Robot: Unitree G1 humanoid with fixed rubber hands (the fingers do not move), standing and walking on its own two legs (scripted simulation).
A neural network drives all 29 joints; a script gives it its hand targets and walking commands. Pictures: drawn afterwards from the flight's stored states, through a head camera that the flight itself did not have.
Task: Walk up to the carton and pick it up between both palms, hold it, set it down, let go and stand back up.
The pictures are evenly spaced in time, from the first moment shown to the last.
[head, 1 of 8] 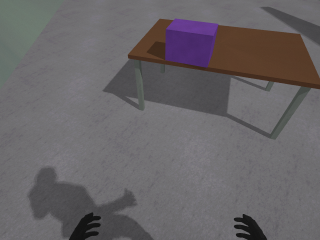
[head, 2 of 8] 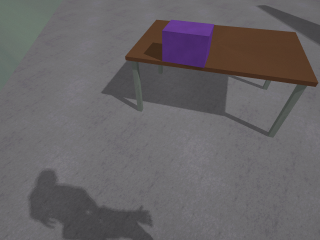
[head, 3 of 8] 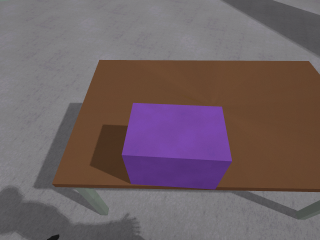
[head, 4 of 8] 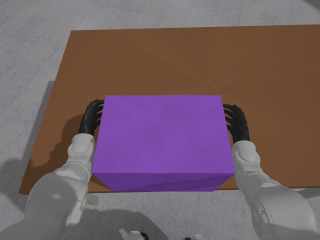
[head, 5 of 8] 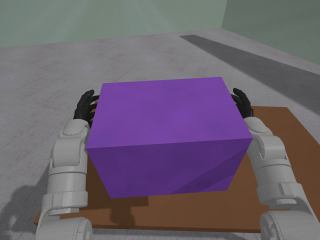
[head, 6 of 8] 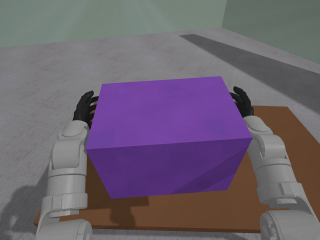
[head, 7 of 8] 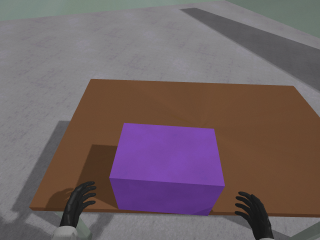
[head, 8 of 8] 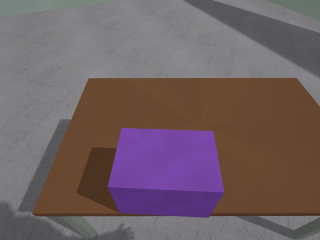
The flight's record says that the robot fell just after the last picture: no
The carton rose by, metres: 0.26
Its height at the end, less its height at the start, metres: +0.00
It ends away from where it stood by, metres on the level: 0.01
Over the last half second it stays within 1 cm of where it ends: yes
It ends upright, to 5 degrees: yes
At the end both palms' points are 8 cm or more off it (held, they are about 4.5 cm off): yes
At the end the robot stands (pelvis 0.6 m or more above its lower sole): yes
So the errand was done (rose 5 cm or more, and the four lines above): yes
